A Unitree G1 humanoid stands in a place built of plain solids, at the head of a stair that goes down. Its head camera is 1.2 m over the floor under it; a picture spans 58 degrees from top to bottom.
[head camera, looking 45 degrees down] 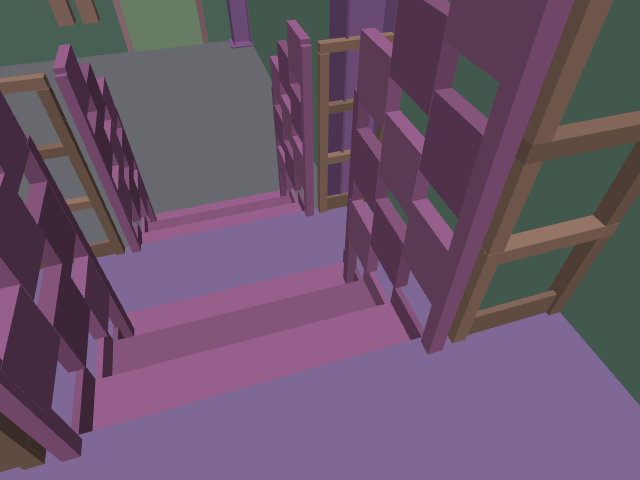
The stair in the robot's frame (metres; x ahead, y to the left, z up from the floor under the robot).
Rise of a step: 0.16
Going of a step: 0.26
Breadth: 1.12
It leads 17 degrees to the left of straight ahead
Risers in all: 4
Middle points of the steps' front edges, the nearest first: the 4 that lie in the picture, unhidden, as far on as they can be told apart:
0.61 0.16 0.00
0.86 0.24 -0.16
1.11 0.32 -0.31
1.35 0.40 -0.47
